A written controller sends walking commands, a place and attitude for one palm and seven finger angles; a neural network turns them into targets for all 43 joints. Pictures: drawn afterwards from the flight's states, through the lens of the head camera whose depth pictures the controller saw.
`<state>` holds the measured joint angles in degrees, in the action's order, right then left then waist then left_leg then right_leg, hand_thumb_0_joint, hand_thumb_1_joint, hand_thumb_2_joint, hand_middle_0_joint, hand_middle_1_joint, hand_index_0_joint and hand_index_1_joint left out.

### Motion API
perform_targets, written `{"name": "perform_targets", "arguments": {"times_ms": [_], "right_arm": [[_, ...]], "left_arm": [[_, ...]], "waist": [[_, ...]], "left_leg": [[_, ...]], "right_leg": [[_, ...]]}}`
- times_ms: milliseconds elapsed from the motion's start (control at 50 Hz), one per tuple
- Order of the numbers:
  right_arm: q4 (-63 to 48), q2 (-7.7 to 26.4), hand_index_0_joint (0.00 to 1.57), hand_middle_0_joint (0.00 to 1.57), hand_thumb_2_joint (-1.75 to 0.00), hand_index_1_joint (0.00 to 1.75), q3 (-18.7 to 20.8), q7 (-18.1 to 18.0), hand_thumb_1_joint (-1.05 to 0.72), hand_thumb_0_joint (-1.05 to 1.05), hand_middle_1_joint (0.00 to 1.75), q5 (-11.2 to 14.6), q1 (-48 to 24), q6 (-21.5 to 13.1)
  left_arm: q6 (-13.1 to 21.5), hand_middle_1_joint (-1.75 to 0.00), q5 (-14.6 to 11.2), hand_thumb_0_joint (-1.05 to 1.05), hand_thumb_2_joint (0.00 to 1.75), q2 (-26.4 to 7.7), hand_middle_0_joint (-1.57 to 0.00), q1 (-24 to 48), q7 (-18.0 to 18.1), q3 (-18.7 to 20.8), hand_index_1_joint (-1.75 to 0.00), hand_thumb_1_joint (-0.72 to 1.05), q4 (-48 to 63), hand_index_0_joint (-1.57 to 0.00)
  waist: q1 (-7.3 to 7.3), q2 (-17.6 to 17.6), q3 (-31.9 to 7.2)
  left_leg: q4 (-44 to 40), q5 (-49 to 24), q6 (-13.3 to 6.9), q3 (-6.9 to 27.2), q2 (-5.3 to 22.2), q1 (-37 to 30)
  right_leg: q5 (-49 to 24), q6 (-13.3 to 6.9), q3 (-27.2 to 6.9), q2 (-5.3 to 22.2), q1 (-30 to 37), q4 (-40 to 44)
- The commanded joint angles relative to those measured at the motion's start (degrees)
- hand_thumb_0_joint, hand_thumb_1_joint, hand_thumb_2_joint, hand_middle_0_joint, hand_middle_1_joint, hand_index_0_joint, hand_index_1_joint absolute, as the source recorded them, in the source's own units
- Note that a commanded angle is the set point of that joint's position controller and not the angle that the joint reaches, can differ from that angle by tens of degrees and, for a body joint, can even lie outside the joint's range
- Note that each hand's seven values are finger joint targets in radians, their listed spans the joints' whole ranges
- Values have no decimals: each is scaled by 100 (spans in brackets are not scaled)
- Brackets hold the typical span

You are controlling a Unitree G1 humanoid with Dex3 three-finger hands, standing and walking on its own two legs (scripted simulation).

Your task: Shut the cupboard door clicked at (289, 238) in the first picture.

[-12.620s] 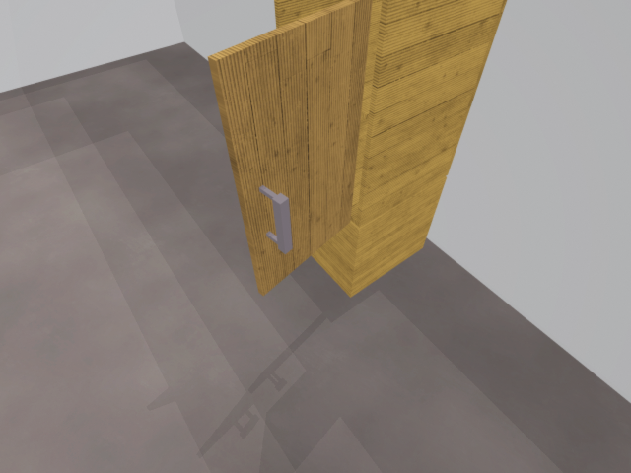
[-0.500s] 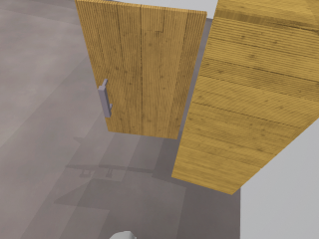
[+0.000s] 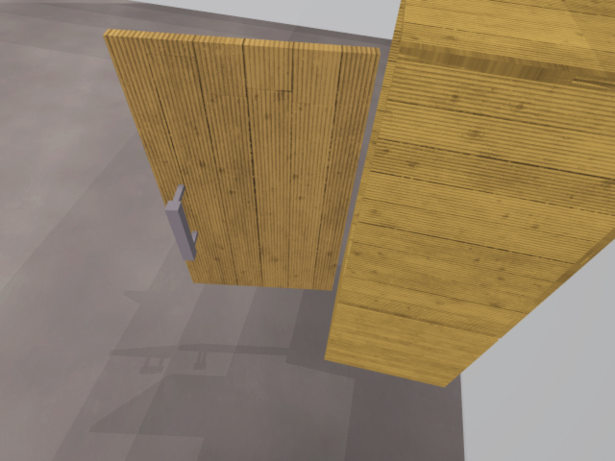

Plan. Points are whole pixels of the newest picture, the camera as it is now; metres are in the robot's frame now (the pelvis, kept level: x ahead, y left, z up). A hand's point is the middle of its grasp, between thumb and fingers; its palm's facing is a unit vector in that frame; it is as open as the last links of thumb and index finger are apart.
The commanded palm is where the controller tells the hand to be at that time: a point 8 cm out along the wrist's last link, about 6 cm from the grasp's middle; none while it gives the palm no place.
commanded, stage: come to a stop and stand still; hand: left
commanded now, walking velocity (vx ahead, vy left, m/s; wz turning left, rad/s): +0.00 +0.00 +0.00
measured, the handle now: (185, 224) +0.51 +0.25 -0.07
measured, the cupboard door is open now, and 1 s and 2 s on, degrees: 100 100 100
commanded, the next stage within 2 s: look again from close up in 1.40 s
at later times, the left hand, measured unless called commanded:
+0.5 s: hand out of the picture -0.01 +0.17 -0.16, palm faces +0.00 -0.97 -0.24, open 7.4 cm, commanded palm none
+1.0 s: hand out of the picture -0.05 +0.17 -0.17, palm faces +0.01 -0.98 -0.18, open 7.4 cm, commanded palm none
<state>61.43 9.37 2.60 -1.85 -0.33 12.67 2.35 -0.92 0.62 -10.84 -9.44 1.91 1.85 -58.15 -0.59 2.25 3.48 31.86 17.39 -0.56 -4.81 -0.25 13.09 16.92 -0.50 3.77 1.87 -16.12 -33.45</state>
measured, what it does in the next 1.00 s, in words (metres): stands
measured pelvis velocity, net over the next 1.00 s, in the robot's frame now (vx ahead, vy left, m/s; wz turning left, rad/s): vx -0.04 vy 0.00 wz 0.01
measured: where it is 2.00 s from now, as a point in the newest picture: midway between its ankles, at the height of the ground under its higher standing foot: outside the picture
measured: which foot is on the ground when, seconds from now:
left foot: down 0.00-1.00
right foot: down 0.00-1.00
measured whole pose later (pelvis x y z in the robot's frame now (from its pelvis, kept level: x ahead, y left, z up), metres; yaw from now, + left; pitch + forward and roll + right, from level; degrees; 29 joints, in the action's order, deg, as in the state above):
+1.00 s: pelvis -0.04 +0.00 +0.01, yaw +1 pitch -1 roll +0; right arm 62.8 9.4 -0.9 -0.8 -0.6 16.9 -0.4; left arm 0.4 0.6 -10.2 -18.4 1.9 -1.5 -61.6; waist 0.1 1.6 0.9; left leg 25.7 11.9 -2.0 -4.2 -0.3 12.7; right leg 14.6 0.2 1.7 0.9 -9.8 -25.6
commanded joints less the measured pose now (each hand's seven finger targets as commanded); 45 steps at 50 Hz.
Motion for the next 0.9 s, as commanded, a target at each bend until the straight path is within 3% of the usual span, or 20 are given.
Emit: {"name": "perform_targets", "arguments": {"times_ms": [0, 20, 40, 120, 160, 180, 200, 220, 240, 260, 280, 300, 340, 380, 440, 540, 680, 880], "right_arm": [[-236, 776, 20, 20, -90, 30, 75, -88, -90, 0, 30, -64, 364, -190], [-245, 763, 20, 20, -90, 30, 48, -128, -90, 0, 30, -91, 373, -211], [-262, 755, 20, 20, -90, 30, 25, -152, -90, 0, 30, -107, 317, -230], [-147, 842, 20, 20, -90, 30, 57, -136, -90, 0, 30, -70, 367, -282], [-99, 739, 20, 20, -90, 30, 51, -118, -90, 0, 30, -12, 373, -287], [-104, 641, 20, 20, -90, 30, 56, -89, -90, 0, 30, 12, 410, -285], [-101, 554, 20, 20, -90, 30, 40, -48, -90, 0, 30, 24, 425, -266], [-69, 483, 20, 20, -90, 30, 24, -20, -90, 0, 30, 3, 432, -264], [-442, 819, 20, 20, -90, 30, 17, 33, -90, 0, 30, 20, 151, -310], [-634, 747, 20, 20, -90, 30, -51, 31, -90, 0, 30, -30, 208, -340], [-611, 607, 20, 20, -90, 30, -59, 40, -90, 0, 30, -70, 509, -390], [-668, 625, 20, 20, -90, 30, -62, 22, -90, 0, 30, -66, 557, -397], [-763, 640, 20, 20, -90, 30, -67, 31, -90, 0, 30, -29, 415, -322], [-780, 571, 20, 20, -90, 30, -100, 64, -90, 0, 30, -48, 316, -288], [-777, 613, 20, 20, -90, 30, -98, 110, -90, 0, 30, -62, 326, -251], [-690, 684, 20, 20, -90, 30, -116, 127, -90, 0, 30, -69, 394, -274], [-531, 732, 20, 20, -90, 30, -166, 109, -90, 0, 30, -53, 412, -353], [-196, 706, 20, 20, -90, 30, -222, 78, -90, 0, 30, -21, 525, -409]], "left_arm": [[-85, -30, -22, 0, 90, -484, -20, -171, 23, 129, -30, 90, 318, -20], [-137, -30, -22, 0, 90, -458, -20, -154, 16, 137, -30, 90, 282, -20], [-148, -30, -20, 0, 90, -415, -20, -163, 8, 138, -30, 90, 264, -20], [-70, -30, -29, 0, 90, -332, -20, -280, -36, 86, -30, 90, 158, -20], [5, -30, -32, 0, 90, -397, -20, -480, -20, 73, -30, 90, 30, -20], [43, -30, -22, 0, 90, -526, -20, -487, -6, 74, -30, 90, -16, -20], [61, -30, -24, 0, 90, -604, -20, -429, -3, 50, -30, 90, -16, -20], [81, -30, -17, 0, 90, -611, -20, -395, -6, 42, -30, 90, -47, -20], [143, -30, 78, 0, 90, -534, -20, -710, 237, -5, -30, 90, -29, -20], [207, -30, 70, 0, 90, -715, -20, -758, 248, 7, -30, 90, 103, -20], [244, -30, 29, 0, 90, -647, -20, -854, 203, -30, -30, 90, 162, -20], [267, -30, 10, 0, 90, -567, -20, -864, 180, -47, -30, 90, 178, -20], [250, -30, -1, 0, 90, -520, -20, -770, 138, -92, -30, 90, 249, -20], [246, -30, 14, 0, 90, -586, -20, -731, 99, -104, -30, 90, 295, -20], [227, -30, 28, 0, 90, -616, -20, -724, 69, -126, -30, 90, 333, -20], [231, -30, 24, 0, 90, -660, -20, -867, 31, -131, -30, 90, 341, -20], [249, -30, 20, 0, 90, -609, -20, -1087, 7, -154, -30, 90, 216, -20], [247, -30, 7, 0, 90, -512, -20, -1205, 7, -193, -30, 90, -69, -20]], "waist": [[77, -1552, -233], [68, -1308, -139], [118, -1137, -121], [144, -926, -595], [197, -680, -569], [107, -423, -539], [51, -293, -404], [22, -141, -343], [31, -678, -337], [38, -750, -386], [7, -434, -958], [17, 83, -1237], [-22, 518, -771], [-25, 107, -226], [-60, 141, 236], [-58, -23, 204], [34, -259, 56], [85, -225, 43]], "left_leg": [[-1371, -3777, -725, 1446, 1620, -56], [-1450, -3613, -896, 1479, 1714, 104], [-1371, -3696, -971, 1453, 1682, 29], [-1006, -3915, -720, 1062, 1335, -695], [-821, -3055, -423, 931, 1031, -475], [-835, -2161, -188, 788, 813, -184], [-973, -1215, -35, 697, 646, -73], [-960, -1324, 12, 621, 525, -190], [-114, -2581, 13, 459, 762, -411], [-89, -2849, 33, 578, 694, -256], [-196, -2661, -56, 627, 716, -427], [-103, -2767, -122, 666, 720, -494], [-330, -1552, -127, 602, 601, -275], [-502, -971, -98, 530, 478, -75], [-709, -298, -90, 584, 415, 39], [-847, -95, -89, 607, 412, 16], [-1112, -122, -124, 736, 514, 167], [-1257, -458, -133, 772, 584, 159]], "right_leg": [[681, 73, -176, 10, 56, -780], [1214, 61, -355, -8, -73, -1274], [1265, 35, -474, 13, -152, -1412], [337, 52, -240, 13, 276, -41], [-774, -6, -390, 79, 821, 951], [-1426, -91, -719, 346, 1032, 1088], [-1370, -180, -869, 612, 869, 1175], [-1668, -219, -879, 646, 725, 1117], [-2261, -120, -845, 560, 293, 590], [-2396, -176, -747, 623, 444, 572], [-2340, -280, -798, 581, 689, 338], [-2607, -267, -722, 541, 861, 342], [-2028, -258, -799, 576, 584, 651], [-1404, -289, -941, 568, 257, 863], [183, -298, -1053, 468, -234, 1247], [690, -269, -1060, 424, -328, 1433], [185, -206, -915, 366, 68, 1380], [-394, -159, -750, 379, 400, 1332]]}}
